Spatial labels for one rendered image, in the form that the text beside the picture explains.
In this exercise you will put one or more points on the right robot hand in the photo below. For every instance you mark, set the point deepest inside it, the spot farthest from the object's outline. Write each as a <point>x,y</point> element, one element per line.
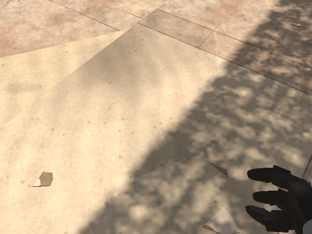
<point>295,205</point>

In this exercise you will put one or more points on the right robot forearm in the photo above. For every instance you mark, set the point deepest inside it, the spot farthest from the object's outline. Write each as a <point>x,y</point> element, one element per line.
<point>307,227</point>

